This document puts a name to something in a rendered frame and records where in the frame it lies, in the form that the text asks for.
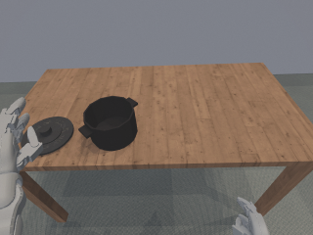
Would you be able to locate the left robot hand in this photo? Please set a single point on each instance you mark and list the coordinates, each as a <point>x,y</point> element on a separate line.
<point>11,134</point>

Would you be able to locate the lid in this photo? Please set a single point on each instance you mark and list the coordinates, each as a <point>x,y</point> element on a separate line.
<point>62,130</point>

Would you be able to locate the right robot hand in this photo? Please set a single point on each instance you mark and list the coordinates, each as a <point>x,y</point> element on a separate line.
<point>253,225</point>

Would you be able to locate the table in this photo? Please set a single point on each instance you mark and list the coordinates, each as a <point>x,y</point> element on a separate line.
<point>188,116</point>

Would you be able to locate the left robot forearm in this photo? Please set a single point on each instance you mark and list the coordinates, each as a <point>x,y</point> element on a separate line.
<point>12,202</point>

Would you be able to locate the knob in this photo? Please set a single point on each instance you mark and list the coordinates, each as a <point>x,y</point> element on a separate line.
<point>45,129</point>

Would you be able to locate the pot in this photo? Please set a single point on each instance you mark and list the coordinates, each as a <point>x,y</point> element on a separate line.
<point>110,122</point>

